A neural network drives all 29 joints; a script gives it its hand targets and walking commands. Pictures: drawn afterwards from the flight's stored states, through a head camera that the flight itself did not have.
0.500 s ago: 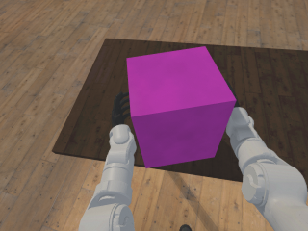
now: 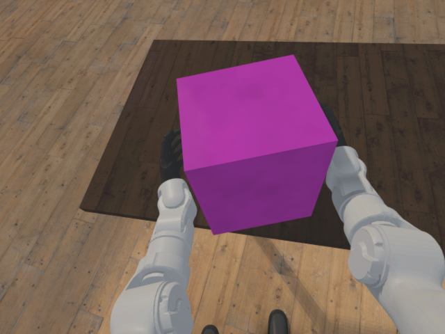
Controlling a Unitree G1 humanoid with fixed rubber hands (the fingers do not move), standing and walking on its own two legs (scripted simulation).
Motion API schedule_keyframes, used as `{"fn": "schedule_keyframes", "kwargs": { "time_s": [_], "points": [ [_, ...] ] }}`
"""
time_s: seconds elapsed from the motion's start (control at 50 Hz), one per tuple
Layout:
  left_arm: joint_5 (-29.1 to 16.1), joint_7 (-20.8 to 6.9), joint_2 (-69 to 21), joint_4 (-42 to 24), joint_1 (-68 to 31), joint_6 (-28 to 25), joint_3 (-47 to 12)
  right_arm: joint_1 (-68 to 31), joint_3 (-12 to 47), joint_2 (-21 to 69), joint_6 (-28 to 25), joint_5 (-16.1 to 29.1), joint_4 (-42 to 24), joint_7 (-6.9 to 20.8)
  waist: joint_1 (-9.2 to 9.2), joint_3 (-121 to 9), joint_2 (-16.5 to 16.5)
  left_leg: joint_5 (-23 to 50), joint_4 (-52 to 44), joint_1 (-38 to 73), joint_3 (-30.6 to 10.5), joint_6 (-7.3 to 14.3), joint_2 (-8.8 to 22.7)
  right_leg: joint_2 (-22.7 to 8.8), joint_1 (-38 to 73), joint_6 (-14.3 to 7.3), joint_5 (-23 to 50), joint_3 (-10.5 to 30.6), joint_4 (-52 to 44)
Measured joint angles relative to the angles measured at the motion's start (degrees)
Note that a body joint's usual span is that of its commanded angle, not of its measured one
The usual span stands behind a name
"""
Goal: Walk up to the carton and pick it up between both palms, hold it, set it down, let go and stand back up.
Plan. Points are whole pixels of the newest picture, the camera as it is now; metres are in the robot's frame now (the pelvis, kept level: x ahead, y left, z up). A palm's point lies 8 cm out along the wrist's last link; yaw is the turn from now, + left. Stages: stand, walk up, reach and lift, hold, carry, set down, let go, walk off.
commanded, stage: set down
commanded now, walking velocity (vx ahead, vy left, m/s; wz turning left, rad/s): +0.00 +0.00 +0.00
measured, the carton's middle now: (249, 153) +0.44 +0.02 +0.01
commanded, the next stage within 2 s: none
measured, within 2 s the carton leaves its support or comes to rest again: rests again in 0.26 s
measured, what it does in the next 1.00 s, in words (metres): stands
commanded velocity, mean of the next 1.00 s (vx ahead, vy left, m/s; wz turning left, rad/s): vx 0.00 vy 0.00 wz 0.00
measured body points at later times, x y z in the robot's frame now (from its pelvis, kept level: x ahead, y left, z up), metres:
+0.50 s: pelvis +0.00 +0.00 +0.00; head +0.11 -0.01 +0.43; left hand +0.43 +0.18 +0.06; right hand +0.52 -0.14 +0.07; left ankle -0.03 +0.18 -0.74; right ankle +0.05 -0.08 -0.74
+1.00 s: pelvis -0.01 +0.00 +0.00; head +0.08 -0.01 +0.45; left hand +0.41 +0.19 +0.12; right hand +0.50 -0.16 +0.12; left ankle -0.03 +0.18 -0.74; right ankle +0.05 -0.08 -0.74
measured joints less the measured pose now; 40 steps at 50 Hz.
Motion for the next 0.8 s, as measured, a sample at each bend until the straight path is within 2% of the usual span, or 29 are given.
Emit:
{"fn": "schedule_keyframes", "kwargs": {
  "time_s": [0.08,0.18,0.28,0.4,0.46,0.64,0.72,0.8],
  "points": [
    [-0.9,0.1,0.5,0.3,-0.5,0.0,-0.7,-1.0,-1.5,-0.1,-0.2,-0.3,1.4,0.2,0.02,-0.2,-0.5,0.1,0.3,-0.8,0.1,-0.3,0.0,0.0,-0.8,-0.1,0.2,0.1,0.3],
    [-2.0,1.1,2.0,2.1,-2.3,0.9,-3.0,-1.9,0.6,-1.1,2.3,3.4,1.6,0.7,1.20,-0.8,-1.5,-0.5,1.6,-2.0,0.8,-0.2,0.3,0.3,-2.1,-0.2,0.1,0.7,1.0],
    [-8.3,2.9,5.1,1.1,-3.6,4.2,-10.5,-2.1,10.8,-3.7,7.1,13.9,-1.4,0.9,2.48,-2.3,-2.2,-1.5,3.7,-4.1,1.1,-0.5,0.9,1.0,-3.7,-0.3,0.2,1.1,1.6],
    [-11.9,4.1,6.6,-0.8,-6.0,8.8,-14.7,-5.1,17.9,-6.8,11.2,22.1,-2.0,1.0,2.91,-2.7,-1.9,-2.7,5.9,-4.7,0.5,-0.7,1.2,1.3,-3.6,-0.5,-0.7,0.6,2.7],
    [-13.0,3.9,6.9,-3.5,-6.0,12.2,-16.0,-5.9,21.8,-9.5,13.1,26.7,-3.2,1.2,3.78,-2.5,-1.8,-3.2,6.2,-3.8,0.6,-0.7,1.5,1.5,-2.6,-0.4,-0.8,0.6,2.5],
    [-15.0,3.4,8.7,-11.8,-4.7,21.4,-16.9,-6.6,25.4,-15.3,18.5,32.0,-5.2,1.3,3.98,-0.2,-1.0,-3.7,5.4,1.0,0.1,-0.8,1.7,1.7,2.3,-0.5,-1.5,0.1,1.8],
    [-16.1,3.5,10.5,-15.9,-4.2,24.4,-17.0,-5.7,26.7,-16.3,20.0,33.8,-8.9,1.8,3.40,0.5,-1.1,-3.4,4.7,2.2,0.2,-1.0,1.9,1.9,3.5,-0.6,-1.2,0.2,1.0],
    [-16.1,3.4,11.6,-20.1,-3.9,28.1,-16.9,-4.9,25.5,-16.6,22.3,33.3,-13.7,1.9,2.73,1.3,-0.7,-3.2,4.3,3.1,0.1,-0.9,2.0,1.9,4.8,-0.6,-0.6,0.1,0.1]
  ]
}}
